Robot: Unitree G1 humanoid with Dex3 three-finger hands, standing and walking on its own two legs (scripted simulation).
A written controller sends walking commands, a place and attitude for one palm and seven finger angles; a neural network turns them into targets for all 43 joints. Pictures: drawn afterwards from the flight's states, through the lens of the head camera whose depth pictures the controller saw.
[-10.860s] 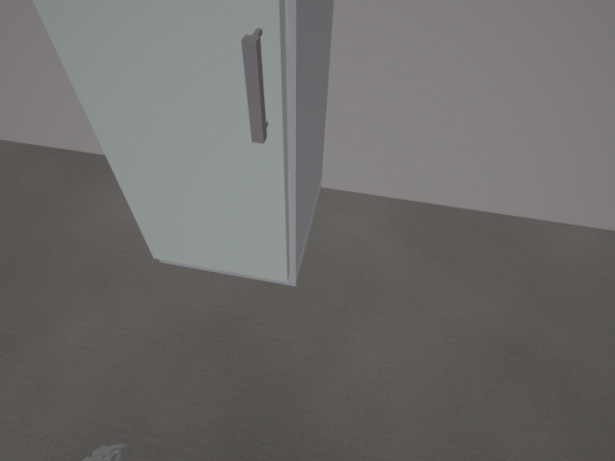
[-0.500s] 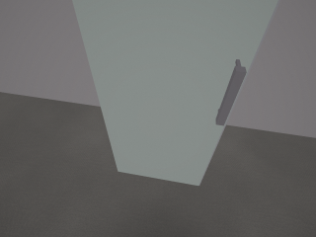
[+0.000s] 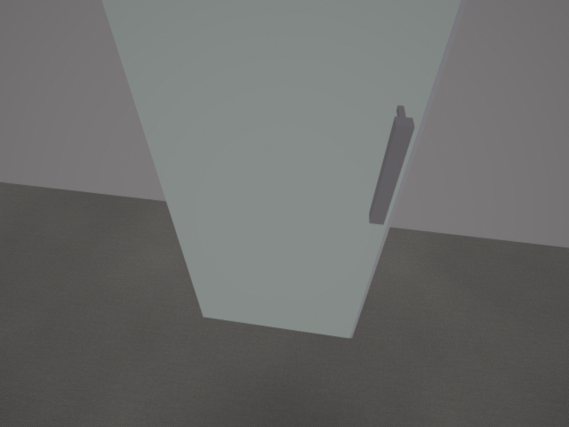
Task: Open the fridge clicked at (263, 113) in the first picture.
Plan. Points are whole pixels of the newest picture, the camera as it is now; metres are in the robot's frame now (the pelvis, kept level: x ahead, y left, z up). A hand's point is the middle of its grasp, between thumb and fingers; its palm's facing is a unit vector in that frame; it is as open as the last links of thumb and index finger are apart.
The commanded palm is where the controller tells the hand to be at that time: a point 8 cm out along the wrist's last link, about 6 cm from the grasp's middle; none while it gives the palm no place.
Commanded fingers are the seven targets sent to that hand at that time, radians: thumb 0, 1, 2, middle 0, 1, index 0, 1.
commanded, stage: look again from close up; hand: right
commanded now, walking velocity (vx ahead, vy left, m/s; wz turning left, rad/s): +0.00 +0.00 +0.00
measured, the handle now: (387, 168) +0.54 -0.16 +0.09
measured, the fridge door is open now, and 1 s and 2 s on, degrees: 0 0 0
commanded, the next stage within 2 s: none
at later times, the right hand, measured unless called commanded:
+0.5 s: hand out of the picture +0.02 -0.25 -0.16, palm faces -0.04 +0.95 -0.30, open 7.4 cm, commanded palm none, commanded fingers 0.00 -0.90 -0.90 0.20 0.30 0.20 0.30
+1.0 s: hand out of the picture +0.05 -0.23 -0.16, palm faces -0.04 +0.95 -0.30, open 7.3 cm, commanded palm none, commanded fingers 0.00 -0.90 -0.90 0.20 0.30 0.20 0.30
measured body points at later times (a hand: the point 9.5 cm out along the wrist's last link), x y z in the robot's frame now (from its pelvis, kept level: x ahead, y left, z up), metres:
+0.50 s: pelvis -0.01 -0.01 +0.01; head -0.01 -0.02 +0.46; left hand +0.04 +0.27 -0.13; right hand +0.02 -0.29 -0.14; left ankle -0.02 +0.12 -0.73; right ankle +0.04 -0.09 -0.73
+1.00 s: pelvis +0.00 -0.01 +0.01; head +0.01 -0.01 +0.46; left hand +0.07 +0.27 -0.13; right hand +0.05 -0.28 -0.13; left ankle -0.02 +0.12 -0.73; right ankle +0.04 -0.09 -0.73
